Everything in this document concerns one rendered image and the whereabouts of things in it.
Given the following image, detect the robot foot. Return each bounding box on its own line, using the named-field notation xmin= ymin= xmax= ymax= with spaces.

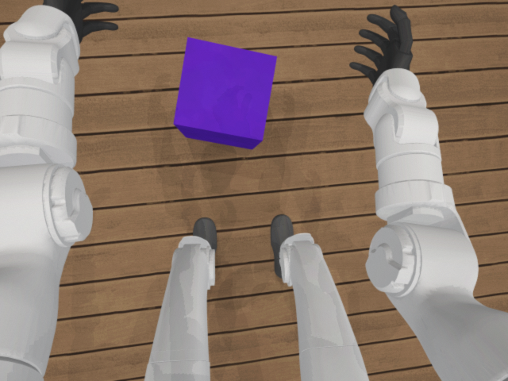
xmin=271 ymin=214 xmax=294 ymax=278
xmin=193 ymin=217 xmax=217 ymax=252

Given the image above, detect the right robot foot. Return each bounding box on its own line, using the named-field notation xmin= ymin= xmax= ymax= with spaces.
xmin=271 ymin=214 xmax=294 ymax=278

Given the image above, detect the robot left forearm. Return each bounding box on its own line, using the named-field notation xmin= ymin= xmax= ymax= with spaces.
xmin=0 ymin=5 xmax=80 ymax=169

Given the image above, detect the robot right hand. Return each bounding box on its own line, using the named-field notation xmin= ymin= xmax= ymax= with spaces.
xmin=349 ymin=5 xmax=413 ymax=86

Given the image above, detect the robot right upper arm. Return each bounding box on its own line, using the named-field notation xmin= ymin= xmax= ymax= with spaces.
xmin=365 ymin=221 xmax=508 ymax=381

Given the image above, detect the robot left upper arm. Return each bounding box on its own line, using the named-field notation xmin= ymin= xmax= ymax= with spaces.
xmin=0 ymin=163 xmax=93 ymax=381

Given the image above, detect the carton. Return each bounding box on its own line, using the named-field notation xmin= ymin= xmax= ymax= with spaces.
xmin=174 ymin=37 xmax=277 ymax=149

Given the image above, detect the robot left hand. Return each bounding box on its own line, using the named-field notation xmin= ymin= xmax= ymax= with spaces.
xmin=43 ymin=0 xmax=119 ymax=43

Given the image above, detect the robot right forearm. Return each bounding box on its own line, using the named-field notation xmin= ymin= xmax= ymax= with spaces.
xmin=364 ymin=68 xmax=479 ymax=278

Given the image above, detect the left robot foot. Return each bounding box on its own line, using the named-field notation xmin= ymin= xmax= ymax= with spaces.
xmin=193 ymin=217 xmax=217 ymax=252

